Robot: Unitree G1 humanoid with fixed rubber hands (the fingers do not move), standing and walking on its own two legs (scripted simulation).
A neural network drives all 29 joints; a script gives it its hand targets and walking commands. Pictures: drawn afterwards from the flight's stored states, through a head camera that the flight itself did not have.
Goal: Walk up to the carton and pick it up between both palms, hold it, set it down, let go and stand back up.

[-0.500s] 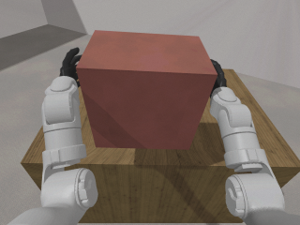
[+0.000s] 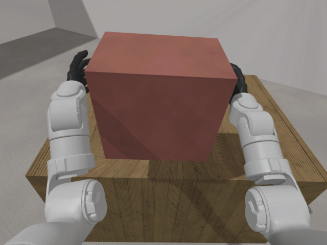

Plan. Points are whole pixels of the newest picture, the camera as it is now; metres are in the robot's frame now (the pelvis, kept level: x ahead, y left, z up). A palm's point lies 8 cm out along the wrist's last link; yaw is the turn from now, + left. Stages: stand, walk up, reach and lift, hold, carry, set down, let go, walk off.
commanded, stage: hold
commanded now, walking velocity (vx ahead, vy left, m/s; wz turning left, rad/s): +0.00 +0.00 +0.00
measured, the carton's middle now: (159, 100) +0.41 +0.01 +0.18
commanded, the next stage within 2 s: none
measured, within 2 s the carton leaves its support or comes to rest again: neither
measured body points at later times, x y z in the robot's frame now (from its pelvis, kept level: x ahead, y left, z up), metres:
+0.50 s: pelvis +0.00 +0.00 +0.00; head -0.05 +0.02 +0.45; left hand +0.39 +0.19 +0.24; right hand +0.38 -0.17 +0.22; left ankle -0.01 +0.13 -0.75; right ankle +0.06 -0.12 -0.75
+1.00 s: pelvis +0.00 +0.00 +0.00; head -0.06 +0.02 +0.45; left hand +0.38 +0.19 +0.24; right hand +0.38 -0.18 +0.22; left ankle -0.01 +0.13 -0.75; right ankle +0.06 -0.12 -0.75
